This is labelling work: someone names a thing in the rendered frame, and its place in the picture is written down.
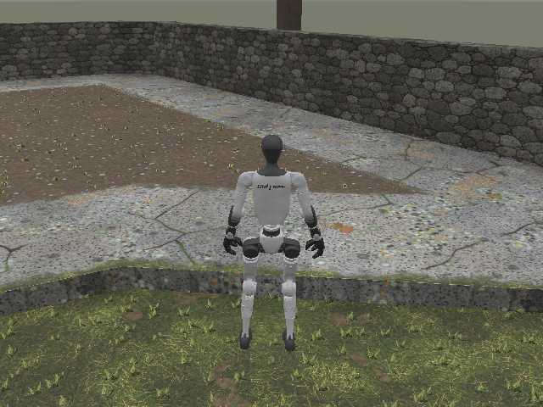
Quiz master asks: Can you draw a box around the robot right upper arm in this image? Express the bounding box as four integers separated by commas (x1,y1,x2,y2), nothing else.
289,171,313,218

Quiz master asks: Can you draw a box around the robot right forearm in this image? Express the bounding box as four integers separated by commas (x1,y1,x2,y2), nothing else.
305,205,322,241

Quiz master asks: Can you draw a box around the robot left upper arm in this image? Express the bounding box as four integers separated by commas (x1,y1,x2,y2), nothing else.
232,171,255,218

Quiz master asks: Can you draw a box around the right robot hand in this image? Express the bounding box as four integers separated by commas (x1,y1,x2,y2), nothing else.
305,238,325,259

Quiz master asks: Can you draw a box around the robot torso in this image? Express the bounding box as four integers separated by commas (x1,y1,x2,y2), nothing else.
252,168,292,254

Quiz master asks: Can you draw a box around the left robot hand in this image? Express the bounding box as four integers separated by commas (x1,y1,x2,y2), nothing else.
223,236,243,255

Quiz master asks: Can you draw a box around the robot left forearm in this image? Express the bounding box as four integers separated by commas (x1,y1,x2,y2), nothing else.
225,205,241,239

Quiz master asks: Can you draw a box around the left robot foot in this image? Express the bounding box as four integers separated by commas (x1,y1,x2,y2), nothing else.
240,328,252,349

